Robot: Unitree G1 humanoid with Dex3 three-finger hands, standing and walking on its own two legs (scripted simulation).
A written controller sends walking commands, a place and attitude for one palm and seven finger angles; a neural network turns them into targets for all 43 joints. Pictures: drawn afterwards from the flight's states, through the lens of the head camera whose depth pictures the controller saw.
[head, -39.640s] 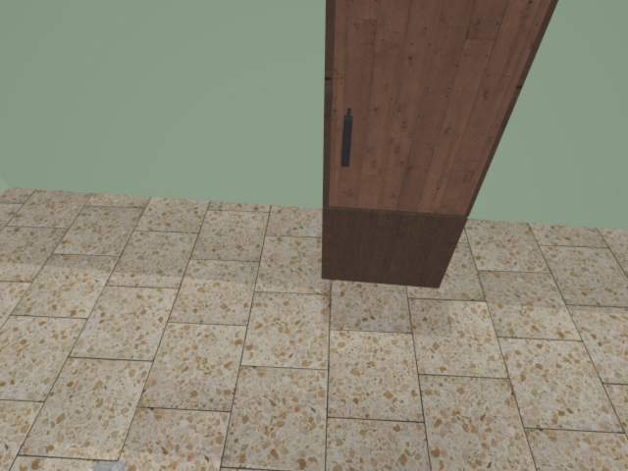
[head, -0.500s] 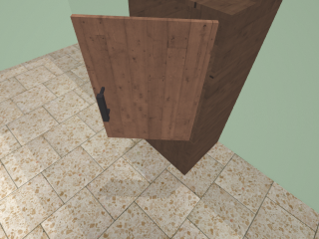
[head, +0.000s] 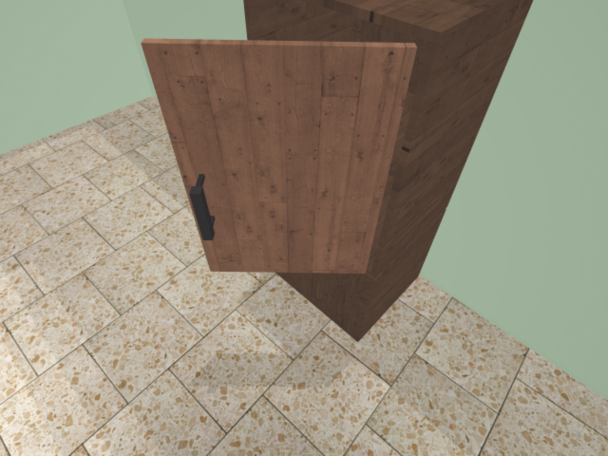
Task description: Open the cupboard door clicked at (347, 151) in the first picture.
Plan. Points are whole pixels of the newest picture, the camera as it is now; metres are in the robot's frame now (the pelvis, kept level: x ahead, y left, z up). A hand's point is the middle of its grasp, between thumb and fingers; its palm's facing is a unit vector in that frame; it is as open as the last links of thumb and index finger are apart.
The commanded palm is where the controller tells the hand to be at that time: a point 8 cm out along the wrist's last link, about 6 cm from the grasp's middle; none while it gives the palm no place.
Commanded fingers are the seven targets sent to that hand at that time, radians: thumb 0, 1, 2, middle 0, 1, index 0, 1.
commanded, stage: look again from close up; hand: left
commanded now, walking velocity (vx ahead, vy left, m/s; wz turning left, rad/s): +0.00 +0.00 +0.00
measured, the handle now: (204, 207) +0.59 +0.25 -0.07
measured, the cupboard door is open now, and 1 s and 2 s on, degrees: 43 43 43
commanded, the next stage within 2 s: shuffle to correct the standing spot in 0.10 s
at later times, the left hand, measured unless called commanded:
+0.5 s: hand out of the picture -0.01 +0.18 -0.18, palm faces +0.04 -0.98 -0.19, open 7.4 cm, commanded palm none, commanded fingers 0.00 0.90 0.90 -0.20 -0.30 -0.20 -0.30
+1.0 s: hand out of the picture +0.13 +0.18 -0.17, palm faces +0.02 -0.97 -0.23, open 7.4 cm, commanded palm none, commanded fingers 0.00 0.90 0.90 -0.20 -0.30 -0.20 -0.30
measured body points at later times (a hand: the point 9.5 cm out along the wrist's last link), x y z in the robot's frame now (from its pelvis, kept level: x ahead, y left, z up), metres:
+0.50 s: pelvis +0.03 +0.00 -0.01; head +0.04 +0.01 +0.44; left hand -0.01 +0.23 -0.17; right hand +0.03 -0.24 -0.16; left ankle +0.00 +0.10 -0.73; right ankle -0.07 -0.12 -0.73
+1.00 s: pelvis +0.05 -0.01 +0.00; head +0.10 +0.00 +0.44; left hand +0.13 +0.23 -0.15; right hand +0.11 -0.24 -0.16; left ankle +0.01 +0.11 -0.71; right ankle +0.09 -0.12 -0.73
